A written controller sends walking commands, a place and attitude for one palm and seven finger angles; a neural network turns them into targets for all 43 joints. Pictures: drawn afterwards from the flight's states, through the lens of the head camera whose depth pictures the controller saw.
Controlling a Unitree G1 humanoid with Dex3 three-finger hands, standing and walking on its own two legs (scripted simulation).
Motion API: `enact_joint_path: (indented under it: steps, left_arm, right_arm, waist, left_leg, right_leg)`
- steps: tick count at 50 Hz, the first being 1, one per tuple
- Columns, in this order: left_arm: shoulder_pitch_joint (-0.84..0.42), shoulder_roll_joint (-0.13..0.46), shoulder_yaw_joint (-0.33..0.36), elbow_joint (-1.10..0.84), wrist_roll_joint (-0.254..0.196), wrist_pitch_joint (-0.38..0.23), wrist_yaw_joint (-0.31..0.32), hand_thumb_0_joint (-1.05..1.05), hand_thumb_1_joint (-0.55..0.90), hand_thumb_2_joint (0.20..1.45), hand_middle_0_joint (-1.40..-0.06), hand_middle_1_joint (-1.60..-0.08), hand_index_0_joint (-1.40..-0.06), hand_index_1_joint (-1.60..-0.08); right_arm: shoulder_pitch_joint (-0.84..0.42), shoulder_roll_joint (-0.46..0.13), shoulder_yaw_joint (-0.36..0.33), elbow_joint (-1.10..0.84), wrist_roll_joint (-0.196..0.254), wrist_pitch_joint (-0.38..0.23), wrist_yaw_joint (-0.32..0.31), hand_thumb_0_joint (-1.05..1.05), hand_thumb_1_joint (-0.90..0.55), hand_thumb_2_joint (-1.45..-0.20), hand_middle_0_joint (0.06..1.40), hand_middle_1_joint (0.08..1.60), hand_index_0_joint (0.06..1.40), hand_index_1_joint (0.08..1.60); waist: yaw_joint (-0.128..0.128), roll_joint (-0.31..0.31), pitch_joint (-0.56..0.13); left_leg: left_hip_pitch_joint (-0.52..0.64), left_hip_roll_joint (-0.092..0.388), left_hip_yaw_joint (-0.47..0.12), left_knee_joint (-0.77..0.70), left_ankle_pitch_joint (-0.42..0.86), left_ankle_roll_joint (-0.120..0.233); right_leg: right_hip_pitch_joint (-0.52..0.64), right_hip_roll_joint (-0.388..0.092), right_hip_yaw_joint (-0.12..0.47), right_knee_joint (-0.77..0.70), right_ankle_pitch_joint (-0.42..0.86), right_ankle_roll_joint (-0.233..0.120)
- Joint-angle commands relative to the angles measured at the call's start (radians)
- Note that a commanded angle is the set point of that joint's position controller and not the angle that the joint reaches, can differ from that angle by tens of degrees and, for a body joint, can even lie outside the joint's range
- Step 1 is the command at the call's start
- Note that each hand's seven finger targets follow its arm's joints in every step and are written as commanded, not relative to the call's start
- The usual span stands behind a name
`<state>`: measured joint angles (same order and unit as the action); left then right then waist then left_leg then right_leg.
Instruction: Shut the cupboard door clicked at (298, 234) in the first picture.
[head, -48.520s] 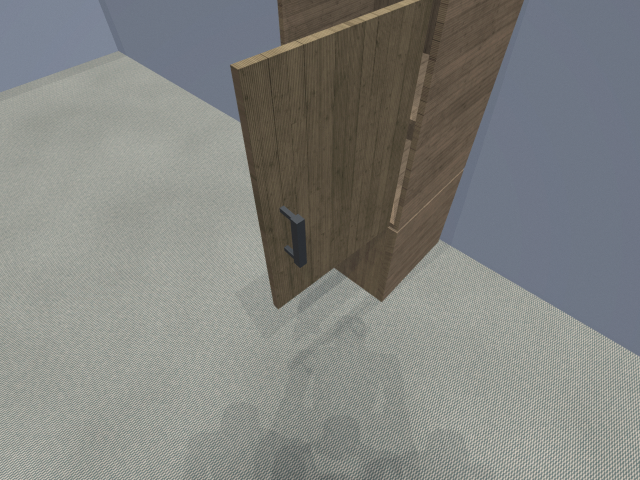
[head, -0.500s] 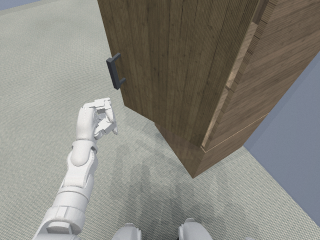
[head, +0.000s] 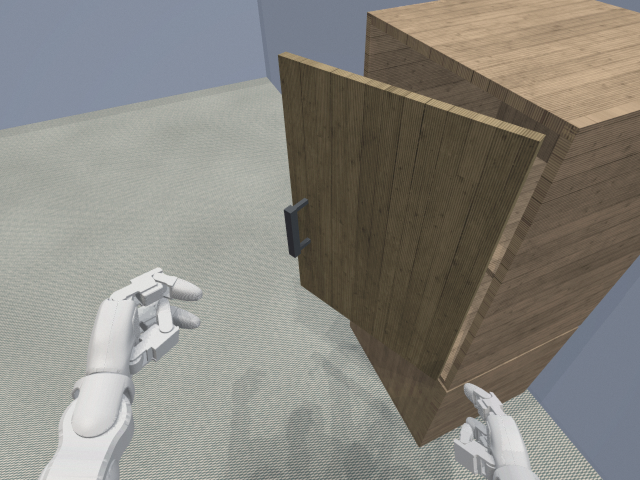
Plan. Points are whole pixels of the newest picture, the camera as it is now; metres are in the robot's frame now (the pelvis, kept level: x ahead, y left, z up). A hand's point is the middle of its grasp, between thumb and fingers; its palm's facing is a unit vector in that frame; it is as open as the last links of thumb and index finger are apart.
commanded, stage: draw the hand back to the body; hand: left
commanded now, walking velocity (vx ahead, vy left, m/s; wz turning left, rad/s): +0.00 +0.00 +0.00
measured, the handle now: (298, 228) +0.62 +0.11 -0.09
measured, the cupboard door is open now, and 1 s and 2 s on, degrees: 25 25 25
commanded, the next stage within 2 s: step back with the hand held close in 0.70 s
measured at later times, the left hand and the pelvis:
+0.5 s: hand (42, 355) +0.18 +0.27 +0.16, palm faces +0.49 -0.76 -0.41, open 7.1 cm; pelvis -0.01 +0.00 +0.01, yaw +0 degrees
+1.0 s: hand (51, 359) +0.18 +0.26 +0.16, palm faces +0.43 -0.78 -0.45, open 7.4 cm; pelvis -0.02 +0.00 +0.01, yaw +0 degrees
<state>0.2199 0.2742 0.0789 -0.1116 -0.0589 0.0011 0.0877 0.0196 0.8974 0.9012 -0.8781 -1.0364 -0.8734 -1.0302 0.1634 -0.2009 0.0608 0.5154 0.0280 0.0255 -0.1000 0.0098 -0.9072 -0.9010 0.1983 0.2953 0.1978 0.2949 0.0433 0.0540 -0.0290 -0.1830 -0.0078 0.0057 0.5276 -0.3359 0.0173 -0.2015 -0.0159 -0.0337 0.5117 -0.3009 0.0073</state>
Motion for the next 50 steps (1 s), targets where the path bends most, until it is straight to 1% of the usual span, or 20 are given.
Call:
enact_joint_path:
  steps: [1, 4, 7, 16, 17, 19, 22, 26, 29, 32, 34, 36, 37, 39, 41, 42, 43, 45, 47, 50]
  left_arm:
    - [-0.092, 0.164, 0.142, -0.305, 0.0, -0.055, 0.016, 0.0, 0.9, 0.9, -0.613, -0.75, -0.613, -0.75]
    - [-0.02, 0.205, 0.206, -0.355, 0.002, -0.055, 0.022, 0.0, 0.9, 0.9, -0.53, -0.66, -0.53, -0.66]
    - [0.019, 0.214, 0.244, -0.438, 0.001, -0.065, 0.028, 0.0, 0.9, 0.9, -0.447, -0.57, -0.447, -0.57]
    - [0.169, 0.305, 0.432, -0.508, -0.013, -0.107, 0.041, 0.0, 0.9, 0.9, -0.2, -0.3, -0.2, -0.3]
    - [0.179, 0.256, 0.39, -0.46, -0.01, -0.106, 0.036, 0.0, 0.9, 0.9, -0.2, -0.3, -0.2, -0.3]
    - [0.171, 0.215, 0.346, -0.414, -0.01, -0.105, 0.03, 0.0, 0.9, 0.9, -0.2, -0.3, -0.2, -0.3]
    - [0.116, 0.236, 0.351, -0.427, -0.006, -0.115, 0.035, 0.0, 0.9, 0.9, -0.2, -0.3, -0.2, -0.3]
    - [0.117, 0.275, 0.386, -0.465, -0.005, -0.134, 0.042, 0.0, 0.9, 0.9, -0.2, -0.3, -0.2, -0.3]
    - [0.126, 0.312, 0.419, -0.494, -0.001, -0.142, 0.047, 0.0, 0.9, 0.9, -0.2, -0.3, -0.2, -0.3]
    - [0.134, 0.279, 0.398, -0.473, -0.005, -0.142, 0.044, 0.0, 0.9, 0.9, -0.2, -0.3, -0.2, -0.3]
    - [0.149, 0.288, 0.414, -0.442, -0.007, -0.143, 0.042, 0.0, 0.9, 0.9, -0.2, -0.3, -0.2, -0.3]
    - [0.147, 0.259, 0.39, -0.433, -0.011, -0.145, 0.035, 0.0, 0.9, 0.9, -0.2, -0.3, -0.2, -0.3]
    - [0.137, 0.265, 0.393, -0.451, -0.009, -0.148, 0.035, 0.0, 0.9, 0.9, -0.2, -0.3, -0.2, -0.3]
    - [0.155, 0.262, 0.393, -0.422, -0.01, -0.146, 0.032, 0.0, 0.9, 0.9, -0.2, -0.3, -0.2, -0.3]
    - [0.135, 0.257, 0.381, -0.44, -0.01, -0.147, 0.031, 0.0, 0.9, 0.9, -0.2, -0.3, -0.2, -0.3]
    - [0.041, 0.356, 0.484, -0.486, 0.001, -0.188, 0.041, 0.0, 0.9, 0.9, -0.2, -0.3, -0.2, -0.3]
    - [0.131, 0.303, 0.441, -0.406, 0.0, -0.193, 0.037, 0.0, 0.9, 0.9, -0.2, -0.3, -0.2, -0.3]
    - [0.172, 0.293, 0.427, -0.423, 0.007, -0.213, 0.035, 0.0, 0.9, 0.9, -0.2, -0.3, -0.2, -0.3]
    - [0.218, 0.285, 0.421, -0.438, 0.005, -0.221, 0.041, 0.0, 0.9, 0.9, -0.2, -0.3, -0.2, -0.3]
    - [0.245, 0.309, 0.445, -0.484, 0.001, -0.226, 0.051, 0.0, 0.9, 0.9, -0.2, -0.3, -0.2, -0.3]
  right_arm:
    - [-0.075, -0.114, -0.042, -0.127, -0.01, -0.067, 0.003, 0.0, -0.9, -0.9, 0.2, 0.3, 0.2, 0.3]
    - [-0.081, -0.116, -0.046, -0.114, -0.018, -0.083, 0.008, 0.0, -0.9, -0.9, 0.2, 0.3, 0.2, 0.3]
    - [-0.082, -0.109, -0.048, -0.108, -0.018, -0.099, 0.013, 0.0, -0.9, -0.9, 0.2, 0.3, 0.2, 0.3]
    - [-0.089, -0.115, -0.072, -0.078, -0.014, -0.141, 0.018, 0.0, -0.9, -0.9, 0.2, 0.3, 0.2, 0.3]
    - [-0.085, -0.116, -0.071, -0.067, -0.014, -0.142, 0.018, 0.0, -0.9, -0.9, 0.2, 0.3, 0.2, 0.3]
    - [-0.081, -0.129, -0.078, -0.057, -0.014, -0.148, 0.019, 0.0, -0.9, -0.9, 0.2, 0.3, 0.2, 0.3]
    - [-0.084, -0.136, -0.084, -0.058, -0.013, -0.151, 0.012, 0.0, -0.9, -0.9, 0.2, 0.3, 0.2, 0.3]
    - [-0.096, -0.13, -0.082, -0.057, -0.018, -0.171, 0.005, 0.0, -0.9, -0.9, 0.2, 0.3, 0.2, 0.3]
    - [-0.101, -0.127, -0.079, -0.046, -0.019, -0.185, 0.003, 0.0, -0.9, -0.9, 0.2, 0.3, 0.2, 0.3]
    - [-0.102, -0.117, -0.075, -0.046, -0.017, -0.188, 0.005, 0.0, -0.9, -0.9, 0.2, 0.3, 0.2, 0.3]
    - [-0.098, -0.122, -0.079, -0.039, -0.017, -0.189, 0.006, 0.0, -0.9, -0.9, 0.2, 0.3, 0.2, 0.3]
    - [-0.101, -0.116, -0.079, -0.043, -0.015, -0.186, 0.008, 0.0, -0.9, -0.9, 0.2, 0.3, 0.2, 0.3]
    - [-0.098, -0.119, -0.081, -0.043, -0.015, -0.186, 0.01, 0.0, -0.9, -0.9, 0.2, 0.3, 0.2, 0.3]
    - [-0.098, -0.123, -0.082, -0.039, -0.016, -0.186, 0.01, 0.0, -0.9, -0.9, 0.2, 0.3, 0.2, 0.3]
    - [-0.103, -0.122, -0.083, -0.044, -0.016, -0.186, 0.009, 0.0, -0.9, -0.9, 0.2, 0.3, 0.2, 0.3]
    - [-0.091, -0.153, -0.091, -0.074, -0.011, -0.164, 0.014, 0.0, -0.9, -0.9, 0.2, 0.3, 0.2, 0.3]
    - [-0.085, -0.145, -0.093, -0.053, -0.015, -0.15, 0.013, 0.0, -0.9, -0.9, 0.2, 0.3, 0.2, 0.3]
    - [-0.088, -0.136, -0.097, -0.055, -0.018, -0.132, 0.016, 0.0, -0.9, -0.9, 0.2, 0.3, 0.2, 0.3]
    - [-0.08, -0.141, -0.104, -0.06, -0.015, -0.116, 0.015, 0.0, -0.9, -0.9, 0.2, 0.3, 0.2, 0.3]
    - [-0.085, -0.154, -0.109, -0.078, -0.015, -0.098, 0.004, 0.0, -0.9, -0.9, 0.2, 0.3, 0.2, 0.3]
  waist:
    - [-0.012, -0.002, -0.106]
    - [-0.001, -0.007, -0.104]
    - [0.003, 0.039, -0.109]
    - [0.024, 0.009, -0.066]
    - [0.016, -0.002, -0.025]
    - [0.004, -0.036, 0.032]
    - [0.004, -0.035, 0.02]
    - [0.021, -0.019, -0.045]
    - [0.028, 0.034, -0.051]
    - [0.022, 0.039, 0.003]
    - [0.024, 0.001, 0.018]
    - [0.018, 0.015, 0.037]
    - [0.018, 0.038, 0.014]
    - [0.02, -0.003, 0.029]
    - [0.016, 0.0, 0.02]
    - [-0.021, -0.01, 0.046]
    - [-0.029, -0.077, 0.04]
    - [-0.031, -0.098, 0.004]
    - [-0.037, -0.056, -0.049]
    - [-0.037, 0.003, -0.102]
  left_leg:
    - [0.069, 0.032, -0.005, -0.118, 0.447, -0.006]
    - [0.082, 0.033, -0.001, -0.124, 0.482, -0.007]
    - [0.095, 0.034, -0.002, -0.13, 0.511, -0.014]
    - [0.065, 0.031, 0.008, -0.146, 0.43, -0.011]
    - [0.053, 0.03, 0.011, -0.152, 0.401, -0.01]
    - [0.041, 0.031, 0.012, -0.165, 0.333, -0.005]
    - [0.05, 0.026, 0.01, -0.176, 0.258, 0.004]
    - [0.06, 0.018, 0.013, -0.171, 0.266, 0.011]
    - [0.055, 0.015, 0.018, -0.165, 0.275, 0.007]
    - [0.043, 0.016, 0.023, -0.168, 0.27, 0.004]
    - [0.034, 0.018, 0.021, -0.174, 0.247, 0.003]
    - [0.037, 0.02, 0.028, -0.177, 0.231, 0.005]
    - [0.047, 0.019, 0.028, -0.177, 0.231, 0.004]
    - [0.04, 0.021, 0.023, -0.182, 0.23, 0.006]
    - [0.053, 0.02, 0.028, -0.18, 0.222, 0.009]
    - [-0.033, 0.036, 0.01, -0.12, 0.136, 0.023]
    - [-0.025, 0.027, -0.002, -0.078, 0.118, 0.022]
    - [-0.028, 0.025, -0.002, -0.037, 0.143, 0.016]
    - [-0.017, 0.033, -0.004, -0.049, 0.189, 0.013]
    - [-0.02, 0.063, -0.027, -0.108, 0.342, 0.011]
  right_leg:
    - [0.122, 0.004, -0.018, -0.084, 0.363, -0.025]
    - [0.145, 0.006, -0.018, -0.102, 0.383, -0.022]
    - [0.155, 0.005, -0.021, -0.104, 0.382, -0.02]
    - [0.153, 0.007, -0.021, -0.121, 0.331, -0.016]
    - [0.126, 0.008, -0.023, -0.127, 0.305, -0.014]
    - [0.092, 0.006, -0.022, -0.15, 0.253, -0.012]
    - [0.083, 0.007, -0.016, -0.155, 0.185, -0.011]
    - [0.126, 0.003, -0.008, -0.148, 0.202, -0.013]
    - [0.142, 0.002, -0.001, -0.153, 0.221, -0.017]
    - [0.116, 0.005, -0.001, -0.158, 0.218, -0.016]
    - [0.111, 0.006, 0.001, -0.175, 0.187, -0.015]
    - [0.097, 0.005, 0.004, -0.179, 0.169, -0.012]
    - [0.103, 0.006, 0.005, -0.177, 0.168, -0.014]
    - [0.101, 0.008, 0.002, -0.184, 0.161, -0.013]
    - [0.094, 0.007, 0.006, -0.186, 0.154, -0.009]
    - [0.024, -0.053, 0.113, -0.239, 0.156, -0.02]
    - [-0.011, -0.085, 0.139, -0.264, 0.128, -0.031]
    - [-0.02, -0.122, 0.148, -0.251, 0.175, -0.047]
    - [-0.007, -0.121, 0.127, -0.208, 0.227, -0.048]
    - [0.051, -0.07, 0.06, -0.111, 0.359, -0.021]
